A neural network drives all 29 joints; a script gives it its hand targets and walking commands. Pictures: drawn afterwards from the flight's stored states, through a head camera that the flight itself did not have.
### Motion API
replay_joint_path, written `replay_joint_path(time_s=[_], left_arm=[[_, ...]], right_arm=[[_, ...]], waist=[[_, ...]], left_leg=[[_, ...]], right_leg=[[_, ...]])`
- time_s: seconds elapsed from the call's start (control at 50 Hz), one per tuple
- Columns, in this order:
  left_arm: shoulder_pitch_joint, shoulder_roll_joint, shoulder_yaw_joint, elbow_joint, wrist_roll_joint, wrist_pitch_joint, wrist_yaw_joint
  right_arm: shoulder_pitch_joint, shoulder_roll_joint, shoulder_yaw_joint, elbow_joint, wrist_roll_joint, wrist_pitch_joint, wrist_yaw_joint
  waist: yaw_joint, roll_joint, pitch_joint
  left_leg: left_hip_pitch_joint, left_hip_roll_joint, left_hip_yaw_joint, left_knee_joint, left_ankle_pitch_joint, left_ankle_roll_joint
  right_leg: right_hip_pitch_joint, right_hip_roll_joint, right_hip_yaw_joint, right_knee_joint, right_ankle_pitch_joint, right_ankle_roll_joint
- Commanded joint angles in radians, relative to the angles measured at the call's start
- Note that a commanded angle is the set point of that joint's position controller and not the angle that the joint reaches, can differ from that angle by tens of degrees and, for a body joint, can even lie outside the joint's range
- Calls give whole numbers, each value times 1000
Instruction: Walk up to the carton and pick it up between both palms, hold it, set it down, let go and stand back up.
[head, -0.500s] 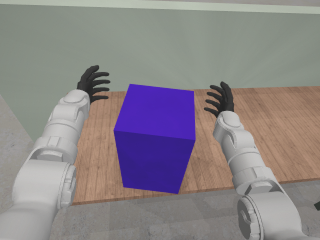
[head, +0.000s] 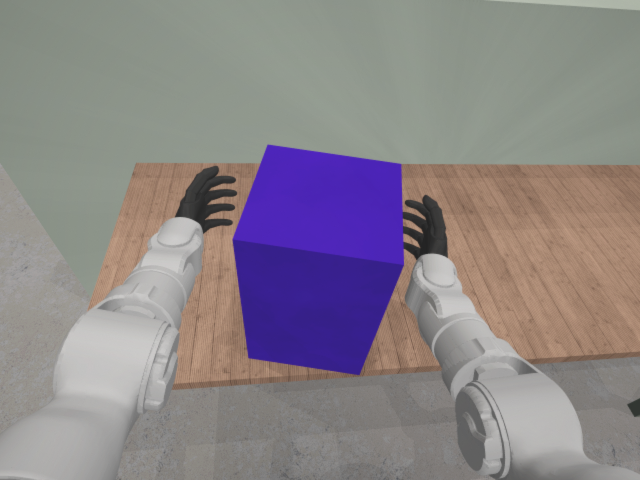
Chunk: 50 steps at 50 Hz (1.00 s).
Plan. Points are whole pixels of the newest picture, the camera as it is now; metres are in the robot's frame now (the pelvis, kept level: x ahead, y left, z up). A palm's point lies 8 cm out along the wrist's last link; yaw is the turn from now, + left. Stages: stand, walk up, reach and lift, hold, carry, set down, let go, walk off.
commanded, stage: reach and lift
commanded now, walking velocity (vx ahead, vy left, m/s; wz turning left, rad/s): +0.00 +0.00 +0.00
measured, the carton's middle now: (317, 270) +0.42 -0.03 +0.01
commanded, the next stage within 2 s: none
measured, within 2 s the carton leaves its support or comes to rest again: neither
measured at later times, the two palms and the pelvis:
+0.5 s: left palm (212, 227) +0.46 +0.12 +0.07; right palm (420, 260) +0.39 -0.16 +0.06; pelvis +0.00 +0.00 +0.00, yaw -1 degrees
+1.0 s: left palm (220, 232) +0.45 +0.11 +0.07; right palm (418, 269) +0.37 -0.16 +0.06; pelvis +0.02 +0.00 +0.02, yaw +0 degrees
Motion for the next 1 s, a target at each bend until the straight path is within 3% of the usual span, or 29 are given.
replay_joint_path(time_s=[0.0, 0.24, 0.48, 0.58, 0.68, 0.74, 0.82, 0.92, 0.98], left_arm=[[-415, 104, 8, -123, 0, -81, 5], [-449, 66, 6, -136, 15, -129, 23], [-398, -36, 115, -173, 153, -114, 29], [-380, -95, 202, -224, 251, -116, 34], [-348, -221, 279, -249, 375, -124, 0], [-334, -374, 324, -249, 485, -124, -45], [-287, -671, 388, -179, 637, -123, -140], [-204, -716, 399, -217, 687, -101, -144], [-188, -720, 387, -256, 688, -87, -147]], right_arm=[[-376, -112, -2, -134, 0, -91, 4], [-398, -101, -47, -121, -43, -139, 22], [-357, -3, -116, -93, -142, -179, 12], [-331, 86, -180, -105, -238, -189, 22], [-285, 223, -254, -106, -382, -212, 61], [-269, 388, -288, -120, -506, -235, 107], [-250, 699, -286, -126, -700, -252, 211], [-190, 693, -270, -137, -750, -262, 237], [-171, 688, -255, -146, -748, -264, 236]], waist=[[2, 130, -465], [-9, 136, -552], [20, 126, -496], [47, 109, -464], [59, 98, -407], [63, 86, -349], [69, 75, -268], [82, 82, -199], [72, 60, -178]], left_leg=[[281, -21, -3, 5, 273, -70], [261, -14, -13, 18, 248, -72], [275, -15, 6, -6, 325, -76], [263, -19, 22, -41, 310, -63], [290, -25, 43, -92, 295, -52], [303, -28, 55, -129, 300, -49], [322, -32, 66, -200, 305, -42], [402, -24, 79, -232, 379, -59], [409, -21, 83, -239, 377, -56]], right_leg=[[48, 25, -47, -1, 247, -7], [-14, 19, -58, 6, 200, -15], [63, 21, -48, -29, 271, -7], [142, 17, -37, -50, 277, 1], [247, 12, -36, -79, 289, 4], [312, 13, -38, -101, 309, 2], [420, 6, -57, -149, 343, -9], [451, 26, -81, -194, 363, -17], [474, 26, -82, -205, 375, -15]])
